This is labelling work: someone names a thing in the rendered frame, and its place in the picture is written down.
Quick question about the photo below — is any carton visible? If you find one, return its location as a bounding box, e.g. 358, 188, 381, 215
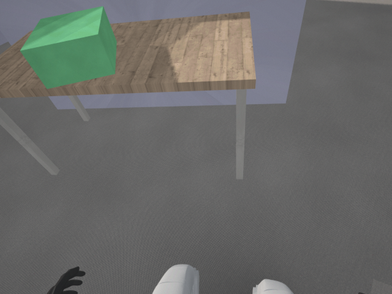
20, 6, 117, 89

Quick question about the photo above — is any robot right thigh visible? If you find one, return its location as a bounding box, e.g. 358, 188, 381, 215
252, 279, 293, 294

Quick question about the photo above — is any robot left thigh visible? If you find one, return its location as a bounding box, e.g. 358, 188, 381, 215
153, 264, 199, 294

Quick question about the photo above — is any table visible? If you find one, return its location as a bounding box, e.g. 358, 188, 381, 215
0, 12, 256, 179

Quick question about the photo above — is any left robot hand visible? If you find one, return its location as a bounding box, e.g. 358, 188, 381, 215
47, 266, 86, 294

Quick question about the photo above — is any robot thigh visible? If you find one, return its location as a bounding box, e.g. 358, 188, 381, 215
252, 279, 293, 294
153, 264, 199, 294

